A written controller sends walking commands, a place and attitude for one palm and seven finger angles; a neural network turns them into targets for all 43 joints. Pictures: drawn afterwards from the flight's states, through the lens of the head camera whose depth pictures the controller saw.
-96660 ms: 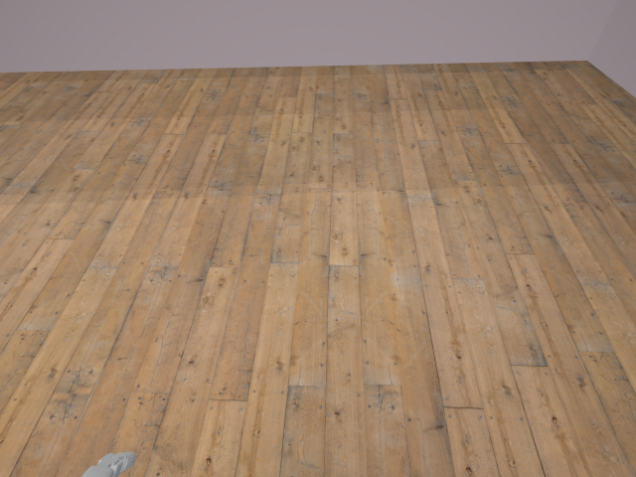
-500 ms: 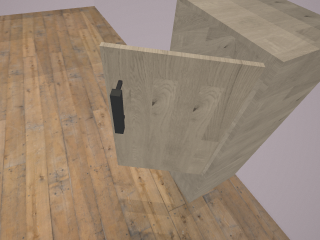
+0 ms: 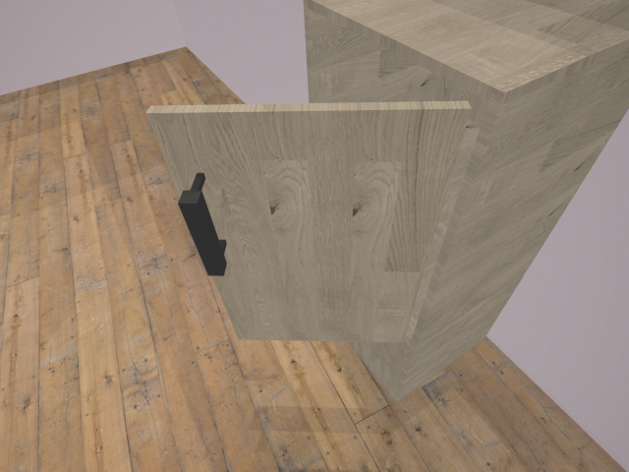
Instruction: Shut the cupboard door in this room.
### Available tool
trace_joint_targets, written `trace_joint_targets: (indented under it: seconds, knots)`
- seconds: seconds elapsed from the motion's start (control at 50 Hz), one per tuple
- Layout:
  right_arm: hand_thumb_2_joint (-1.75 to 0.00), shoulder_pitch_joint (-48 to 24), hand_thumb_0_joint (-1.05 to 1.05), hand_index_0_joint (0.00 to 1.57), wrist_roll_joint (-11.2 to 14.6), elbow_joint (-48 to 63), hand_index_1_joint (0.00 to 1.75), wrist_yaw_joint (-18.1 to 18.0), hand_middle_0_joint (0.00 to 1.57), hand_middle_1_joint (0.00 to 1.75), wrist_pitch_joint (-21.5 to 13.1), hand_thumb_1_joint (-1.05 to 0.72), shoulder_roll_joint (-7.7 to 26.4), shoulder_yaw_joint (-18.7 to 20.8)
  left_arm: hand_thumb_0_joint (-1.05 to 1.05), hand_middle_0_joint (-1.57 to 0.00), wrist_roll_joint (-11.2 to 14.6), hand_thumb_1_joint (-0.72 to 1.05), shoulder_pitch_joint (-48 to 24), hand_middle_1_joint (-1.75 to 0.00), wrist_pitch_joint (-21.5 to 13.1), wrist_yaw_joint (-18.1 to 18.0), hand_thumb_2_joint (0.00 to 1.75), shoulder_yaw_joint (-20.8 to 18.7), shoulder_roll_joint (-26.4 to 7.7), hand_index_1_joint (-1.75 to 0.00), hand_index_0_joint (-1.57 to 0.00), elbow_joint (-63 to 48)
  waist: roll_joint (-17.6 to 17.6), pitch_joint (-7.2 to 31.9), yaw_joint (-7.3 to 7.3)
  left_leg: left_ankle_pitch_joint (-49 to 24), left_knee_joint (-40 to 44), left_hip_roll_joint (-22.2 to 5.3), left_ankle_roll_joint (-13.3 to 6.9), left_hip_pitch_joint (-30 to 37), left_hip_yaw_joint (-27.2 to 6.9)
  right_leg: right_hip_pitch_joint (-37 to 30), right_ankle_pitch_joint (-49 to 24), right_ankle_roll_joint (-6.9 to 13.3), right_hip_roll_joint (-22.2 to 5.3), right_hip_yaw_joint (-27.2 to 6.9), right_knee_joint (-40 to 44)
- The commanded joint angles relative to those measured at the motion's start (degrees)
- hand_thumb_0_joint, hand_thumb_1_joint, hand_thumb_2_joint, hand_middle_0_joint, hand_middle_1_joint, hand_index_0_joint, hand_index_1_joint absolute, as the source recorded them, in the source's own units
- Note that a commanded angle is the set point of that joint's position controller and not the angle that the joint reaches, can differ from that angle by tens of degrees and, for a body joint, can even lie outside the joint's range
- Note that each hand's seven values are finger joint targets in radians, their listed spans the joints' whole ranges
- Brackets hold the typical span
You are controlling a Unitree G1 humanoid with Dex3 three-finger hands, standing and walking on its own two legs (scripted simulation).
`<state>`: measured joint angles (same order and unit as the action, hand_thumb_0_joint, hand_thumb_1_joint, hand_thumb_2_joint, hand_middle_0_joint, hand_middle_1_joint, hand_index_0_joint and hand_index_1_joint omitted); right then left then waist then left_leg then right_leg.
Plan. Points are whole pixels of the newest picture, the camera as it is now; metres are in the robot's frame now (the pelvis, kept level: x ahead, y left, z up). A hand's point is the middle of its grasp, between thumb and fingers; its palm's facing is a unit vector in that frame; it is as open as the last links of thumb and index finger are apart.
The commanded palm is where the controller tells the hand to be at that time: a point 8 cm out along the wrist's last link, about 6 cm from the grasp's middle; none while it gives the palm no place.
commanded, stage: look again from close up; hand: left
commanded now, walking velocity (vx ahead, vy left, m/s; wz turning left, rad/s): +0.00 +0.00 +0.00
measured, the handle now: (208, 226) +0.44 +0.18 +0.07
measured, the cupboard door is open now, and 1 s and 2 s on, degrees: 55 55 55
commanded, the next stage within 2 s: raise the hand and make a fist in 0.48 s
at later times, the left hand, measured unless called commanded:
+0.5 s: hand out of the picture +0.02 +0.15 -0.17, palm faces -0.01 -0.98 -0.19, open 7.3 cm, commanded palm none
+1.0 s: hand out of the picture +0.13 +0.14 -0.06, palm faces -0.01 -1.00 +0.02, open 6.2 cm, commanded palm +0.12 +0.20 -0.03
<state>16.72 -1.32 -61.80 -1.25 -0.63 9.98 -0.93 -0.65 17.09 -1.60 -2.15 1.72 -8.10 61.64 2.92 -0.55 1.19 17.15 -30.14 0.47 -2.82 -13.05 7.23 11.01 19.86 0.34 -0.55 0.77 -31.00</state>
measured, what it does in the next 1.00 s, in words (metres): lowers itself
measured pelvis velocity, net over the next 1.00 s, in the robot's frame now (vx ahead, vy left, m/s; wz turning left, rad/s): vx -0.05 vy -0.04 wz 0.05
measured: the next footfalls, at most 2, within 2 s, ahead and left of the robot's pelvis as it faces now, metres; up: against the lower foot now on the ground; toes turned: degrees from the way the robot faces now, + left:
none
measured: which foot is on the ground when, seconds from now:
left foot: down 0.00-1.00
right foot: down 0.00-1.00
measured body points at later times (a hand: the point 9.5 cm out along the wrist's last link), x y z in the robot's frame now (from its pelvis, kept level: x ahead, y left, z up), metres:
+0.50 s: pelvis +0.01 -0.02 +0.01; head +0.03 -0.02 +0.46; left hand +0.02 +0.20 -0.15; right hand +0.04 -0.25 -0.15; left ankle -0.01 +0.08 -0.73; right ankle -0.04 -0.12 -0.73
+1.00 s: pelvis -0.05 -0.04 -0.06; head -0.01 -0.02 +0.38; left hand +0.12 +0.19 -0.06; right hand +0.18 -0.28 -0.11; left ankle -0.01 +0.09 -0.73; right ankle -0.03 -0.12 -0.73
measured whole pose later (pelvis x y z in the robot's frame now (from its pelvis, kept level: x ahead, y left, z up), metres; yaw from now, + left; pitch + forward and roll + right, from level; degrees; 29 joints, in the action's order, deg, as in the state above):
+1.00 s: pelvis -0.05 -0.04 -0.06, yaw +3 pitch +10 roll +1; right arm 10.2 0.6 -30.9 0.4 -14.2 14.8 3.3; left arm 12.4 25.2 -26.1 19.6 -6.7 -10.3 10.0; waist -3.2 6.5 -0.4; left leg 24.6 -58.0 0.2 0.3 -43.5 1.2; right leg 41.6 29.2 3.4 0.4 2.8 -60.7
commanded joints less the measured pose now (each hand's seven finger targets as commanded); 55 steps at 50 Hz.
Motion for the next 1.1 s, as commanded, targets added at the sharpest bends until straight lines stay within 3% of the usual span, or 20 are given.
trace_joint_targets:
  seconds: [0.0, 0.18, 0.54, 0.56, 0.58, 0.6, 0.62, 0.64, 0.66, 0.68, 0.7, 0.72, 0.74, 0.8, 0.82, 0.86, 0.92, 1.0, 1.02, 1.08]
  knots:
    - [-0.9, 1.93, 0.0, 0.2, 0.54, 1.83, 0.3, -0.02, 0.2, 0.3, -1.32, -0.9, 4.84, 0.89, 0.0, -0.2, 0.06, 0.9, 2.53, -0.3, -0.69, -0.57, 0.9, -1.19, -6.78, -0.3, -0.2, -1.88, -7.05, -2.45, -0.35, -10.67, 6.11, -6.39, 0.41, 3.12, -7.17, 3.43, -15.12, 2.29, -4.98, -5.97, 6.88]
    - [-0.9, -0.64, 0.0, 0.2, 0.63, 0.47, 0.3, -0.18, 0.2, 0.3, -1.21, -0.9, 4.95, 0.92, 0.0, -0.2, -0.02, 0.9, 3.53, -0.3, -0.59, -0.45, 0.9, -1.42, -7.91, -0.3, -0.2, -0.81, -3.55, -1.11, -0.98, -11.88, 6.76, -6.42, 0.88, 5.2, -6.11, 1.4, -19.86, 2.2, -5.54, -6.83, 8.3]
    - [-0.9, -1.99, 0.0, 0.2, 0.7, -1.25, 0.3, -0.75, 0.2, 0.3, -1.22, -0.9, 5.52, 1.2, 0.0, -0.2, -0.1, 0.9, 2.57, -0.3, -0.21, -0.46, 0.9, -1.85, -8.24, -0.3, -0.2, -0.09, -3.56, -1.51, -1.37, -15.82, 7.82, -7.35, 0.99, 6.5, -5.87, -0.71, -23.97, 1.97, -5.39, -5.89, 8.93]
    - [-0.9, -5.16, 0.0, 0.2, 1.17, 2.78, 0.3, -0.39, 0.2, 0.3, -1.22, -0.9, 6.96, 1.8, 0.0, -0.2, -0.83, 0.9, 6.83, -0.3, -1.08, -2.75, 0.9, -2.12, -7.84, -0.3, -0.2, 1.39, -2.59, -3.54, -2.26, -22.25, -5.24, -7.96, 2.5, 1.96, -3.85, 1.8, -44.86, -1.05, -8.78, -8.91, 8.67]
    - [-0.9, 3.64, 0.0, 0.2, 3.31, 17.55, 0.3, -6.26, 0.2, 0.3, -12.84, -0.9, 18.31, 3.32, 0.0, -0.2, 7.83, 0.9, -42.59, -0.3, -17.29, -3.54, 0.9, -23.03, -38.91, -0.3, -0.2, -92.33, 2.01, 20.74, 7.51, -33.9, -6.54, -5.16, 0.96, 24.1, -6.38, 2.17, -41.39, -0.21, -1.86, -0.39, -8.9]
    - [-0.9, -1.08, 0.0, 0.2, 6.5, 16.49, 0.3, -7.63, 0.2, 0.3, -17.76, -0.9, 11.49, -0.32, 0.0, -0.22, 8.88, 0.9, -1.07, -0.32, -11.78, -4.33, 0.9, -1.98, -10.48, -0.32, -0.22, -69.81, 22.73, 23.08, 2.14, -40.77, -3.85, -4.81, 1.62, 26.8, -10.64, 8.71, -16.81, 0.1, 1.25, 2.95, -19.35]
    - [-0.9, -1.98, 0.0, 0.2, 5.33, 14.95, 0.3, -6.81, 0.2, 0.3, -19.3, -0.9, 10.48, 0.91, 0.0, -0.24, 10.84, 0.9, -1.66, -0.34, -9.05, -7.09, 0.9, -3.8, -8.76, -0.34, -0.24, -71.03, 16.99, 22.53, -0.06, -46.03, -0.16, -6.55, 3.2, 22.68, -11.84, 9.95, -2.71, 0.32, 1.05, 3.8, -17.94]
    - [-0.9, -2.37, 0.0, 0.2, 4.49, 15.07, 0.3, -3.95, 0.2, 0.3, -19.35, -0.9, 7.49, 1.65, 0.0, -0.25, 9.38, 0.9, 10.03, -0.36, -2.3, -5.63, 0.9, 4.58, 5.73, -0.36, -0.25, -57.64, 10.03, 11.66, 1.57, -40.31, 7.12, -6.68, 2.29, 12.77, -11.44, 16.0, 1.24, -0.13, 0.95, 3.59, -13.32]
    - [-0.9, -1.85, 0.0, 0.2, 4.46, 20.16, 0.3, -2.16, 0.2, 0.3, -19.91, -0.9, 10.83, 3.8, 0.0, -0.27, 10.45, 0.9, -2.54, -0.38, -4.27, -4.84, 0.9, 3.52, 1.84, -0.38, -0.27, -70.48, 4.18, 6.83, 1.75, -29.94, 3.04, -5.73, 2.64, 6.59, -10.69, 14.08, -3.66, 0.38, 0.12, 3.24, -8.62]
    - [-0.9, -3.31, 0.0, 0.2, 3.8, 22.88, 0.3, -1.95, 0.2, 0.3, -20.64, -0.9, 11.38, 4.46, 0.0, -0.29, 9.98, 0.9, -2.25, -0.4, -6.1, -3.67, 0.9, 1.31, -0.63, -0.4, -0.29, -69.35, 1.69, 3.03, 1.92, -18.5, -1.06, -3.86, 2.8, -1.34, -10.49, 14.58, -6.69, 0.87, -0.29, 3.46, -4.64]
    - [-0.9, -4.03, 0.0, 0.2, 3.29, 24.01, 0.3, -1.86, 0.2, 0.3, -20.86, -0.9, 11.74, 4.03, 0.0, -0.31, 9.42, 0.9, -3.22, -0.42, -8.45, -2.53, 0.9, -1.2, -2.78, -0.42, -0.31, -64.39, -6.22, -2.26, 2.81, -9.42, -3.51, -2.0, 2.75, -8.52, -10.55, 16.85, -6.23, 0.98, -0.72, 3.07, -2.18]
    - [-0.9, -4.31, 0.0, 0.2, 3.27, 25.16, 0.3, -1.41, 0.2, 0.3, -20.87, -0.9, 11.3, 4.47, 0.0, -0.33, 9.91, 0.9, 4.02, -0.44, -10.83, -0.56, 0.9, -4.19, -3.53, -0.44, -0.33, -55.97, -12.63, -6.27, 1.89, -4.03, -5.6, -0.73, 2.63, -13.35, -9.81, 19.58, -0.76, 0.89, -1.5, 1.53, 0.5]
    - [-0.9, -4.92, 0.0, 0.2, 2.91, 26.52, 0.3, -0.8, 0.2, 0.3, -20.59, -0.9, 10.63, 4.2, 0.0, -0.35, 10.75, 0.9, 10.98, -0.46, -14.23, 2.42, 0.9, -3.07, 0.05, -0.46, -0.35, -49.29, -23.14, -7.9, 0.97, -2.66, -8.6, -0.44, 2.46, -17.77, -9.86, 22.6, -0.48, 0.16, -1.69, 0.8, -0.88]
    - [-0.9, -5.79, 0.0, 0.2, 1.5, 29.72, 0.3, 1.26, 0.2, 0.3, -18.84, -0.9, 11.17, 6.12, 0.0, -0.4, 13.85, 0.9, 24.37, -0.52, -25.6, 15.13, 0.9, -9.14, -1.25, -0.52, -0.4, -47.17, -30.99, 7.94, -4.43, -9.96, -17.13, 1.33, 3.74, -25.19, -7.76, 16.53, -30.56, -1.66, -2.14, -0.2, -15.13]
    - [-0.9, -6.39, 0.0, 0.2, 1.75, 30.9, 0.3, 2.15, 0.2, 0.3, -18.43, -0.9, 11.23, 6.59, 0.0, -0.42, 14.15, 0.9, 25.26, -0.54, -28.35, 19.37, 0.9, -11.51, -4.01, -0.54, -0.42, -45.74, -23.97, 11.17, -5.61, -10.39, -18.85, 1.85, 4.31, -26.41, -6.98, 14.99, -34.05, -1.23, -2.98, -1.83, -18.11]
    - [-0.9, -8.27, 0.0, 0.2, 1.99, 35.16, 0.3, 2.65, 0.2, 0.3, -17.09, -0.9, 11.38, 6.82, 0.0, -0.46, 14.47, 0.9, 20.12, -0.58, -30.2, 23.45, 0.9, -16.37, -10.43, -0.58, -0.46, -51.65, -11.57, 16.08, -7.16, -8.13, -20.95, 2.95, 3.96, -27.55, -5.11, 15.46, -24.93, -0.13, -3.12, -4.21, -19.7]
    - [-0.9, -10.53, 0.0, 0.2, 2.31, 39.7, 0.3, 1.55, 0.2, 0.3, -15.49, -0.9, 10.29, 6.08, 0.0, -0.51, 15.75, 0.9, 8.26, -0.64, -29.29, 21.53, 0.9, -21.4, -17.02, -0.64, -0.51, -66.27, 4.87, 18.32, -7.38, -3.15, -23.37, 2.75, 2.8, -27.37, -4.32, 20.14, -6.16, 1.22, -1.97, -6.53, -18.79]
    - [-0.9, -8.79, 0.0, 0.2, 2.15, 40.68, 0.3, 0.23, 0.2, 0.3, -17.13, -0.9, 9.5, 4.77, 0.0, -0.58, 17.95, 0.9, -8.34, -0.72, -35.98, 16.58, 0.9, -14.65, -11.99, -0.72, -0.58, -85.07, 6.58, 19.06, -0.7, 3.68, -27.21, 0.73, 1.2, -24.69, -7.63, 31.44, 9.8, 1.66, 0.18, -6.2, -17.36]
    - [-0.9, -8.93, 0.0, 0.2, 2.14, 40.24, 0.3, -0.41, 0.2, 0.3, -17.78, -0.9, 9.57, 4.41, 0.0, -0.6, 17.87, 0.9, -13.36, -0.74, -37.75, 16.5, 0.9, -11.24, -10.75, -0.74, -0.6, -89.31, 4.12, 19.03, 1.49, 5.37, -28.33, 0.25, 0.76, -24.73, -8.31, 33.72, 12.0, 1.56, 0.52, -6.48, -17.46]
    - [-0.9, -7.05, 0.0, 0.2, 2.85, 38.54, 0.3, -2.3, 0.2, 0.3, -19.68, -0.9, 11.53, 3.8, 0.0, -0.66, 18.33, 0.9, -10.75, -0.8, -37.71, 19.68, 0.9, -3.05, -7.22, -0.8, -0.66, -84.41, -0.03, 13.93, 4.56, 10.93, -29.51, -0.45, 0.34, -27.65, -9.34, 36.5, 18.75, 1.13, 0.92, -6.91, -15.52]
